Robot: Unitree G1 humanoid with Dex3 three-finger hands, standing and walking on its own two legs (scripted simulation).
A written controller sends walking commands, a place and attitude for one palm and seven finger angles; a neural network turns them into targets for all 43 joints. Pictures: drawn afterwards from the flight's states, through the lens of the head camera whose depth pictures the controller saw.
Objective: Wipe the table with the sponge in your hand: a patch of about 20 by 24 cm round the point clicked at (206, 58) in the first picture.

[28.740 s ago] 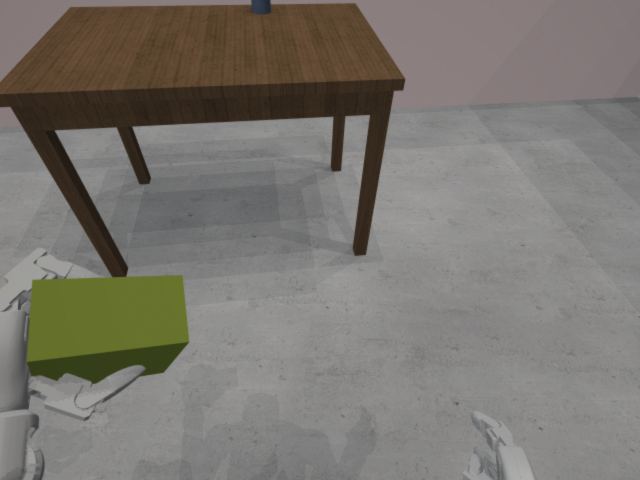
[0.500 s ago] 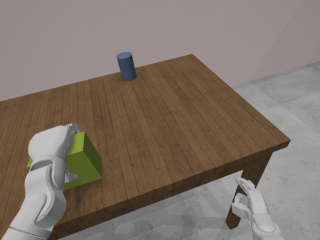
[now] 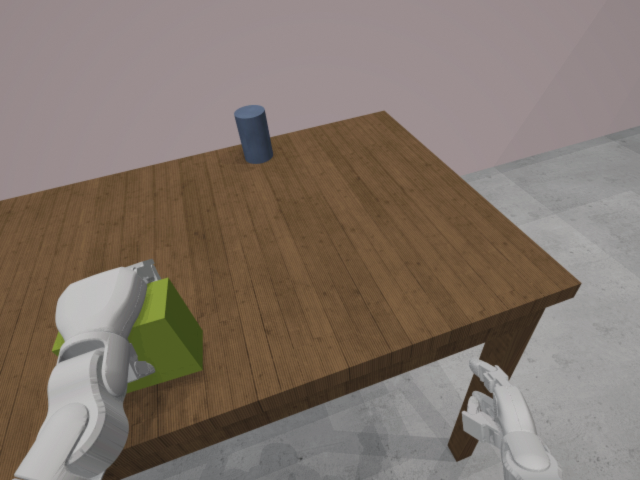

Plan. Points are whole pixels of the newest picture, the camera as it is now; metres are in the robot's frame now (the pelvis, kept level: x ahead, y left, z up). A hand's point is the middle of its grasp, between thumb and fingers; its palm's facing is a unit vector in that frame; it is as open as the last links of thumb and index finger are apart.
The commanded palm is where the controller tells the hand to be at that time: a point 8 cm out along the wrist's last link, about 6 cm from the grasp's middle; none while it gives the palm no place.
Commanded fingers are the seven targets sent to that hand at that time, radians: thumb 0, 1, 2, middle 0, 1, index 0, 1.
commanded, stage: lower the sponge onto the table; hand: left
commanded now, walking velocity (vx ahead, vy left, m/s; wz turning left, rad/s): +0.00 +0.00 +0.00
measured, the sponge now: (144, 347) +0.23 +0.28 +0.06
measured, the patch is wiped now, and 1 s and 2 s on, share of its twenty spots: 0.00 0.20 0.45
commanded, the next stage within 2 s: wipe forward along the first lane in 0.38 s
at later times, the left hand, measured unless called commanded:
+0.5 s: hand (124, 337) +0.23 +0.29 +0.09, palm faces +0.06 -0.09 -0.99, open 10.5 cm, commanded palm +0.20 +0.28 +0.15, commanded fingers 0.00 0.10 1.30 -1.20 -1.60 -1.20 -1.60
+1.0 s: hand (126, 313) +0.26 +0.32 +0.08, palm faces +0.00 -0.04 -1.00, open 10.5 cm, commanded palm +0.25 +0.31 +0.13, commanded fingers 0.00 0.10 1.30 -1.20 -1.60 -1.20 -1.60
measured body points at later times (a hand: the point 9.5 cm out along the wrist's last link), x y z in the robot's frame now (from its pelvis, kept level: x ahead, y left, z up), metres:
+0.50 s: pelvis +0.00 +0.00 +0.00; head -0.03 -0.04 +0.45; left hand +0.22 +0.29 +0.14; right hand +0.26 -0.19 -0.07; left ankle +0.03 +0.12 -0.74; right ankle +0.00 -0.09 -0.74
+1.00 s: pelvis +0.00 +0.00 +0.00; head -0.02 -0.04 +0.45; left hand +0.26 +0.31 +0.14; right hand +0.23 -0.21 -0.09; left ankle +0.03 +0.12 -0.74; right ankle +0.00 -0.09 -0.74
